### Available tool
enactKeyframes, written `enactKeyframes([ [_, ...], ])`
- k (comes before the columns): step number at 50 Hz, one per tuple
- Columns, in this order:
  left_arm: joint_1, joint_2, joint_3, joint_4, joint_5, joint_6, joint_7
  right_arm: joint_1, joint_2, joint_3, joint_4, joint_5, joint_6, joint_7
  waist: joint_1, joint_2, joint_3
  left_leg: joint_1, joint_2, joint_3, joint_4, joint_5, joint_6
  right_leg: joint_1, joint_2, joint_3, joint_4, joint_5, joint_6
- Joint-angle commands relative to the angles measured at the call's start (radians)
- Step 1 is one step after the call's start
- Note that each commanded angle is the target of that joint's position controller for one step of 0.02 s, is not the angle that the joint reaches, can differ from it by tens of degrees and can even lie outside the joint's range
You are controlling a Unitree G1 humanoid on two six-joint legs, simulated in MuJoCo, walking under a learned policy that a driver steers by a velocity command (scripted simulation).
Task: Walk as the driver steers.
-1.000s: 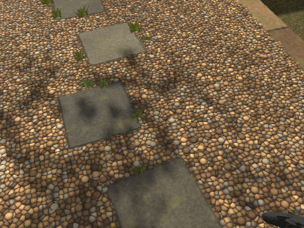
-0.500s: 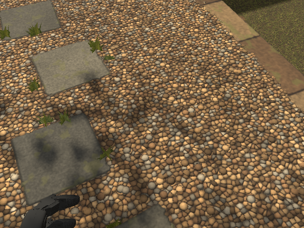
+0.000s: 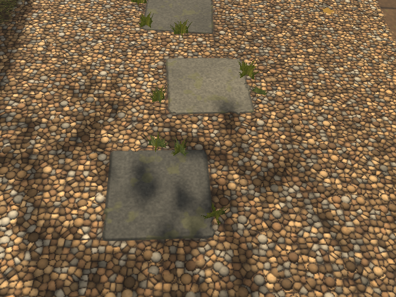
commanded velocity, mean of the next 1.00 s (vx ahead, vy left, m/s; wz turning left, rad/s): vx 0.20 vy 0.00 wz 0.24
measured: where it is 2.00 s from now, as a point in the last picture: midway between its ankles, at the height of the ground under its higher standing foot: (163, 234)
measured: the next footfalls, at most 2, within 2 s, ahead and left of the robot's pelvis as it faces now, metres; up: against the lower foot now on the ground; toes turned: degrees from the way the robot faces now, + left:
right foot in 0.38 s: +0.08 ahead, -0.14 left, +0.00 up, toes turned +13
left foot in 0.74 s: +0.08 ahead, +0.13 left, +0.00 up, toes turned +11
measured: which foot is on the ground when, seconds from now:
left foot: down 0.00-0.38, up 0.40-0.72, down 0.74-1.00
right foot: up 0.00-0.36, down 0.38-0.74, up 0.76-1.00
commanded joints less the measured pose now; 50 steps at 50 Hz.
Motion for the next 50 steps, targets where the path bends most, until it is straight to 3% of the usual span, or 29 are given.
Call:
enactKeyframes([
  [1, -0.033, 0.102, 0.028, -0.071, -0.004, -0.009, 0.018, 0.026, -0.185, -0.050, -0.068, 0.012, -0.041, -0.010, -0.011, 0.131, -0.147, 0.288, 0.253, -0.355, -0.251, 0.444, 0.198, -0.264, 0.022, 0.137, 0.225, 0.015, -0.009],
  [2, -0.027, 0.113, 0.033, -0.068, 0.004, -0.008, 0.024, -0.013, -0.164, -0.041, -0.077, 0.024, -0.036, -0.017, 0.005, 0.136, -0.144, 0.263, 0.237, -0.331, -0.251, 0.447, 0.178, -0.243, 0.021, 0.142, 0.204, 0.060, -0.006],
  [4, -0.009, 0.098, 0.032, -0.063, 0.001, -0.011, 0.020, -0.020, -0.154, -0.034, -0.092, 0.015, -0.029, -0.029, 0.019, 0.146, -0.176, 0.241, 0.209, -0.311, -0.250, 0.486, 0.177, -0.180, 0.046, 0.138, 0.192, 0.120, 0.002],
  [9, -0.040, 0.059, 0.015, -0.073, -0.007, -0.015, 0.010, -0.002, -0.175, -0.045, -0.105, 0.022, -0.017, -0.044, -0.007, 0.155, -0.171, 0.246, 0.184, -0.350, -0.248, 0.341, 0.179, -0.113, 0.074, 0.157, -0.069, 0.164, 0.024],
  [15, -0.011, 0.075, 0.012, -0.066, -0.014, -0.021, -0.014, -0.018, -0.151, -0.031, -0.105, 0.013, -0.005, -0.027, -0.025, 0.185, -0.152, 0.184, 0.182, -0.407, -0.221, 0.290, 0.177, 0.048, 0.072, 0.130, -0.253, 0.147, 0.005],
  [17, 0.030, 0.062, 0.009, -0.055, -0.011, -0.030, -0.025, -0.043, -0.135, -0.021, -0.103, 0.021, 0.000, -0.025, 0.007, 0.174, -0.146, 0.162, 0.153, -0.404, -0.184, 0.282, 0.146, 0.147, 0.076, 0.108, -0.433, 0.256, -0.022],
  [18, 0.050, 0.066, 0.008, -0.050, -0.002, -0.034, -0.029, -0.030, -0.121, -0.015, -0.095, 0.024, -0.001, -0.026, 0.018, 0.153, -0.140, 0.129, 0.124, -0.391, -0.168, 0.230, 0.108, 0.223, 0.059, 0.116, -0.543, 0.371, -0.044],
  [19, 0.070, 0.115, 0.016, -0.055, 0.018, -0.036, -0.027, -0.002, -0.089, -0.004, -0.092, 0.012, -0.005, -0.027, 0.003, 0.062, -0.148, 0.064, 0.064, -0.337, -0.088, 0.099, 0.048, 0.304, -0.059, 0.223, -0.583, 0.457, -0.087],
  [20, 0.031, 0.187, 0.027, -0.059, 0.025, -0.031, -0.020, 0.051, -0.060, 0.002, -0.099, 0.003, -0.015, -0.022, -0.070, -0.147, -0.122, -0.036, -0.079, -0.179, 0.019, -0.125, -0.014, 0.313, -0.201, 0.381, -0.594, 0.606, -0.193],
  [21, 0.023, 0.119, 0.009, -0.061, 0.035, -0.035, -0.019, 0.007, -0.093, -0.003, -0.104, -0.006, -0.022, -0.025, -0.027, -0.207, -0.131, -0.026, -0.064, -0.132, 0.101, -0.260, -0.056, 0.235, -0.283, 0.486, -0.655, 0.449, -0.296],
  [22, 0.019, 0.102, 0.002, -0.067, 0.030, -0.041, -0.018, -0.034, -0.129, -0.014, -0.104, 0.004, -0.023, -0.027, 0.002, -0.177, -0.102, -0.051, -0.041, -0.128, 0.184, -0.251, -0.069, 0.239, -0.257, 0.493, -0.693, 0.231, -0.297],
  [24, 0.083, 0.157, 0.018, -0.042, -0.003, -0.046, -0.010, -0.064, -0.135, -0.024, -0.096, 0.015, -0.022, -0.025, 0.041, -0.173, -0.037, -0.211, -0.033, -0.101, 0.331, -0.234, -0.088, 0.309, -0.234, 0.515, -0.750, -0.060, -0.277],
  [26, 0.118, 0.142, 0.014, -0.029, -0.018, -0.047, 0.002, -0.057, -0.103, -0.018, -0.082, 0.024, -0.034, -0.017, 0.046, -0.136, 0.006, -0.289, -0.008, -0.090, 0.342, -0.176, -0.091, 0.363, -0.207, 0.483, -0.764, -0.053, -0.261],
  [30, 0.145, 0.137, 0.014, -0.022, -0.021, -0.048, 0.003, -0.107, -0.025, 0.009, -0.079, 0.029, -0.078, -0.003, 0.074, -0.143, -0.017, -0.132, -0.005, 0.002, 0.117, -0.110, -0.082, 0.333, -0.139, 0.337, -0.758, 0.113, -0.237],
  [32, 0.161, 0.156, 0.019, -0.017, -0.025, -0.048, -0.006, -0.097, -0.030, 0.008, -0.072, 0.035, -0.089, 0.004, 0.070, -0.154, -0.021, -0.022, -0.019, 0.028, 0.004, -0.104, -0.069, 0.283, -0.139, 0.312, -0.747, 0.142, -0.249],
  [34, 0.154, 0.166, 0.020, -0.015, -0.038, -0.045, -0.016, -0.040, -0.043, 0.002, -0.047, 0.039, -0.094, 0.007, 0.031, -0.131, -0.025, 0.125, -0.035, 0.054, -0.140, 0.017, -0.046, 0.208, -0.143, 0.300, -0.715, 0.133, -0.248],
  [36, 0.154, 0.120, 0.003, -0.012, -0.033, -0.049, -0.025, 0.073, -0.065, -0.011, -0.006, 0.043, -0.091, 0.000, -0.028, -0.100, -0.059, 0.343, -0.029, 0.035, -0.197, 0.055, -0.018, 0.090, -0.119, 0.276, -0.631, 0.127, -0.206],
  [37, 0.127, 0.054, -0.018, -0.022, -0.019, -0.059, -0.032, 0.174, -0.092, -0.020, 0.012, 0.045, -0.090, -0.010, -0.078, -0.047, -0.100, 0.489, 0.066, -0.086, -0.221, 0.009, 0.012, -0.015, -0.068, 0.214, -0.479, 0.112, -0.152],
  [38, 0.105, -0.020, -0.040, -0.068, -0.007, -0.081, -0.036, 0.254, -0.210, -0.046, 0.017, 0.028, -0.086, -0.017, -0.088, 0.224, -0.143, 0.622, 0.277, -0.420, -0.305, -0.162, 0.115, -0.235, 0.052, 0.058, -0.154, 0.056, -0.077],
  [39, 0.045, 0.065, -0.020, -0.100, -0.030, -0.100, -0.030, 0.303, -0.227, -0.054, 0.031, 0.018, -0.094, -0.005, -0.127, 0.258, -0.092, 0.560, 0.391, -0.662, -0.408, -0.321, 0.233, -0.380, 0.053, 0.100, 0.060, -0.072, -0.072],
  [40, 0.054, 0.119, -0.001, -0.096, -0.047, -0.107, -0.033, 0.254, -0.163, -0.031, 0.026, 0.017, -0.107, 0.000, -0.090, 0.195, -0.009, 0.515, 0.370, -0.622, -0.421, -0.386, 0.233, -0.445, -0.005, 0.143, 0.161, -0.009, -0.092],
  [41, 0.070, 0.117, 0.000, -0.080, -0.050, -0.111, -0.039, 0.212, -0.123, -0.018, 0.017, 0.015, -0.117, 0.003, -0.067, 0.184, 0.022, 0.485, 0.316, -0.534, -0.433, -0.345, 0.206, -0.453, -0.028, 0.143, 0.179, 0.082, -0.107],
  [43, 0.066, 0.101, 0.001, -0.070, -0.025, -0.114, -0.047, 0.158, -0.095, -0.006, 0.012, 0.019, -0.120, 0.006, -0.038, 0.145, 0.048, 0.430, 0.260, -0.398, -0.459, -0.127, 0.172, -0.432, -0.062, 0.140, 0.127, 0.209, -0.101],
  [46, 0.034, 0.053, -0.013, -0.077, -0.017, -0.108, -0.058, 0.159, -0.100, -0.008, 0.017, 0.018, -0.118, 0.001, -0.031, 0.116, 0.034, 0.375, 0.208, -0.249, -0.490, 0.131, 0.164, -0.371, -0.054, 0.101, 0.009, 0.350, -0.060],
  [50, -0.084, 0.009, -0.036, -0.120, -0.017, -0.106, -0.065, 0.200, -0.124, -0.015, 0.048, 0.026, -0.116, -0.010, -0.061, 0.116, 0.042, 0.290, 0.169, -0.121, -0.497, 0.227, 0.144, -0.228, -0.007, 0.067, -0.259, 0.532, -0.030],
])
